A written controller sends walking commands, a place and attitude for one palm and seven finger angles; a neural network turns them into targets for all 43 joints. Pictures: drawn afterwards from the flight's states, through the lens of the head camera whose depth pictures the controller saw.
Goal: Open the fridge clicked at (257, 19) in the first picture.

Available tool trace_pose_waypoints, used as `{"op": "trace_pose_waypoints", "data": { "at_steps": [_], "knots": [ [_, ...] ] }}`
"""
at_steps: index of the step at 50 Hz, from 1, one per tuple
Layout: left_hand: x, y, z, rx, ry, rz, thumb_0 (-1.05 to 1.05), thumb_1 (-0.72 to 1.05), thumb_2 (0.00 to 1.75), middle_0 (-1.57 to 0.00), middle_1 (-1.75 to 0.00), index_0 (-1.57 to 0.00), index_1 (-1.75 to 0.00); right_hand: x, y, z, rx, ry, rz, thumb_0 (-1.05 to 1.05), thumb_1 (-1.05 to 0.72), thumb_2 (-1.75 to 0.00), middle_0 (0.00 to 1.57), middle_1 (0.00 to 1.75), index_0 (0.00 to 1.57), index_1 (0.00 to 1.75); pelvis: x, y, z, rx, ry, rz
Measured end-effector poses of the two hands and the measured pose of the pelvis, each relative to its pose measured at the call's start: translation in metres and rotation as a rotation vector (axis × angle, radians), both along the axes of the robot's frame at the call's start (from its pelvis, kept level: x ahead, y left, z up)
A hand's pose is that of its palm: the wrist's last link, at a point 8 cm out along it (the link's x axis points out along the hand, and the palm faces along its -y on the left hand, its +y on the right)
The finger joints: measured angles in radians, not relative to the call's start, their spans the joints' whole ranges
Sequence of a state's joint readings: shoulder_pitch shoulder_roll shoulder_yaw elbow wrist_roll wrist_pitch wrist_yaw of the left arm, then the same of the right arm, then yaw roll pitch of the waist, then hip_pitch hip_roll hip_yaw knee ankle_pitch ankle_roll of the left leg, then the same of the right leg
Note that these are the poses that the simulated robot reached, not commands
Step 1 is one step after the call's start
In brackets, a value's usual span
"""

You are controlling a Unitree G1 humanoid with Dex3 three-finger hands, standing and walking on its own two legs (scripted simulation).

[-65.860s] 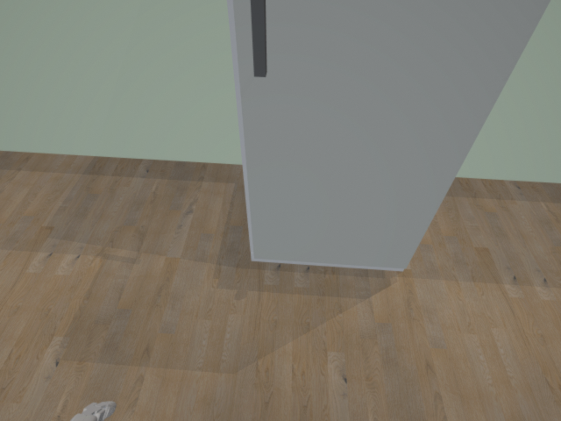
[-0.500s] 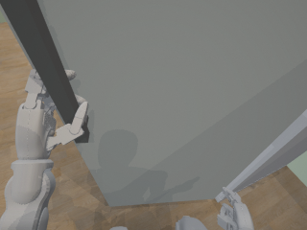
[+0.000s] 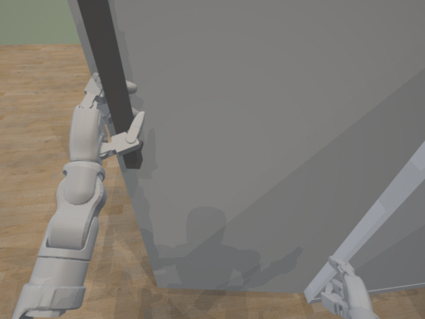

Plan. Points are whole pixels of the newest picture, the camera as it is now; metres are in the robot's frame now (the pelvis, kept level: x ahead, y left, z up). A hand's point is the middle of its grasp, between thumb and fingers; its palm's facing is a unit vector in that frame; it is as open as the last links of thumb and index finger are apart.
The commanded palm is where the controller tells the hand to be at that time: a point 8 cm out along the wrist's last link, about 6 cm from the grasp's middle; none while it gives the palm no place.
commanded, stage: stop walking and hold the door back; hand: left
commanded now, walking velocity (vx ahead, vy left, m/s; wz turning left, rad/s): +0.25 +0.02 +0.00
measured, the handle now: (122, 90) +0.37 +0.18 +0.27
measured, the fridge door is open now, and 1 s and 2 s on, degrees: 81 76 73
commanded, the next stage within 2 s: loosen the grip on the handle in 0.80 s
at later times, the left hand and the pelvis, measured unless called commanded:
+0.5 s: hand (136, 119) +0.37 +0.16 +0.22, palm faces +0.10 -0.98 -0.14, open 6.2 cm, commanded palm +0.35 +0.22 +0.20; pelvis -0.10 +0.04 +0.00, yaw -7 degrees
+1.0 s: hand (135, 112) +0.38 +0.17 +0.23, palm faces +0.04 -0.99 -0.10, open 6.4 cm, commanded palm +0.34 +0.21 +0.21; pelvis -0.09 +0.03 -0.01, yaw -7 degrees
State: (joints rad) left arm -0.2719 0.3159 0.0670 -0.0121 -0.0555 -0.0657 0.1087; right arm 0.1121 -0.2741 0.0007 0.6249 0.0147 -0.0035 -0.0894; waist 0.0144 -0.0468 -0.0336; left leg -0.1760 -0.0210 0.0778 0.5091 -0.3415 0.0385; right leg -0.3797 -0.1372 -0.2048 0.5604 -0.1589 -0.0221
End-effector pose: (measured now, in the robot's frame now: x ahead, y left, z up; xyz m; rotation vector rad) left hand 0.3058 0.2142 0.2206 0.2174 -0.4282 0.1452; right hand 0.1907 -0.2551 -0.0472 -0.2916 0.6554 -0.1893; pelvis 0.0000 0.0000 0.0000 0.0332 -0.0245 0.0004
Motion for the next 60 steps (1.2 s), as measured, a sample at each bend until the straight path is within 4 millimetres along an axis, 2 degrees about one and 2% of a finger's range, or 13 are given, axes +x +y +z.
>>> {"op": "trace_pose_waypoints", "data": {
  "at_steps": [4,10,13,19,22,28,33,37,43,47,51,55,60],
  "knots": [
    [0.003,-0.002,0.002,0.009,0.041,-0.001,-0.10,0.52,0.84,-0.46,-1.40,-0.28,-1.35,-0.033,0.011,-0.009,0.055,-0.007,-0.029,0.01,-0.91,-0.90,0.20,0.30,0.20,0.30,-0.023,0.003,-0.002,-0.018,-0.037,-0.015],
    [0.011,-0.003,0.005,0.007,0.104,0.031,-0.09,0.55,0.83,-0.46,-1.40,-0.31,-1.38,-0.094,0.020,-0.054,0.107,0.149,-0.047,0.01,-0.91,-0.90,0.21,0.30,0.20,0.30,-0.048,-0.002,-0.013,-0.031,-0.053,0.005],
    [0.015,-0.003,0.005,-0.009,0.126,0.024,-0.08,0.57,0.83,-0.46,-1.40,-0.32,-1.39,-0.129,0.018,-0.064,0.097,0.223,-0.076,0.01,-0.91,-0.90,0.21,0.30,0.20,0.30,-0.061,0.002,-0.011,-0.019,-0.057,-0.009],
    [0.028,0.000,0.006,-0.026,0.178,-0.016,-0.08,0.58,0.82,-0.46,-1.40,-0.34,-1.39,-0.201,0.011,-0.058,0.057,0.286,-0.200,0.01,-0.91,-0.90,0.21,0.30,0.20,0.30,-0.081,0.020,0.000,0.001,-0.042,-0.077],
    [0.034,0.001,0.006,-0.041,0.175,-0.043,-0.07,0.59,0.82,-0.46,-1.40,-0.34,-1.39,-0.231,0.007,-0.056,0.018,0.264,-0.265,0.01,-0.91,-0.90,0.21,0.30,0.20,0.30,-0.091,0.033,-0.006,-0.026,-0.042,-0.120],
    [0.032,0.000,0.005,-0.085,0.190,-0.071,-0.04,0.63,0.81,-0.46,-1.40,-0.32,-1.40,-0.275,0.019,-0.047,0.045,0.354,-0.325,0.01,-0.91,-0.90,0.20,0.30,0.20,0.30,-0.100,0.034,0.006,-0.077,-0.034,-0.122],
    [0.031,-0.001,0.005,-0.081,0.182,-0.068,-0.04,0.63,0.81,-0.46,-1.40,-0.32,-1.40,-0.276,0.019,-0.051,0.057,0.371,-0.299,0.01,-0.91,-0.90,0.21,0.30,0.20,0.30,-0.098,0.021,0.003,-0.076,0.003,-0.145],
    [0.031,0.000,0.004,-0.068,0.166,-0.049,-0.05,0.62,0.81,-0.46,-1.40,-0.32,-1.40,-0.259,0.007,-0.058,0.054,0.334,-0.289,0.01,-0.90,-0.90,0.21,0.30,0.20,0.30,-0.101,0.018,-0.005,-0.091,-0.006,-0.123],
    [0.035,0.002,0.004,-0.079,0.166,-0.081,-0.05,0.60,0.80,-0.46,-1.40,-0.36,-1.40,-0.224,-0.001,-0.047,-0.014,0.239,-0.270,0.01,-0.91,-0.90,0.21,0.30,0.20,0.30,-0.096,0.030,-0.009,-0.083,-0.027,-0.109],
    [0.043,0.004,0.005,-0.069,0.165,-0.113,-0.06,0.57,0.80,-0.46,-1.40,-0.37,-1.40,-0.204,0.005,-0.039,-0.005,0.163,-0.252,0.01,-0.91,-0.90,0.20,0.30,0.20,0.30,-0.095,0.034,-0.011,-0.040,-0.029,-0.136],
    [0.051,0.008,0.008,-0.112,0.215,-0.111,-0.05,0.52,0.77,-0.46,-1.40,-0.40,-1.40,-0.196,0.018,-0.028,0.029,0.081,-0.175,0.01,-0.91,-0.90,0.20,0.30,0.20,0.30,-0.093,0.034,-0.007,-0.036,0.029,-0.136],
    [0.046,0.005,0.006,-0.103,0.168,-0.076,-0.02,0.37,0.68,-0.46,-1.40,-0.35,-1.36,-0.200,0.027,-0.029,0.076,0.068,-0.153,0.01,-0.91,-0.90,0.21,0.30,0.20,0.30,-0.093,0.032,-0.005,-0.038,0.049,-0.150],
    [0.037,0.000,-0.001,-0.060,0.111,-0.061,0.00,0.00,0.48,-0.45,-1.39,-0.32,-1.35,-0.213,0.030,-0.041,0.111,0.137,-0.148,0.01,-0.90,-0.90,0.21,0.30,0.20,0.30,-0.091,0.025,-0.004,-0.034,0.064,-0.142]
  ]
}}
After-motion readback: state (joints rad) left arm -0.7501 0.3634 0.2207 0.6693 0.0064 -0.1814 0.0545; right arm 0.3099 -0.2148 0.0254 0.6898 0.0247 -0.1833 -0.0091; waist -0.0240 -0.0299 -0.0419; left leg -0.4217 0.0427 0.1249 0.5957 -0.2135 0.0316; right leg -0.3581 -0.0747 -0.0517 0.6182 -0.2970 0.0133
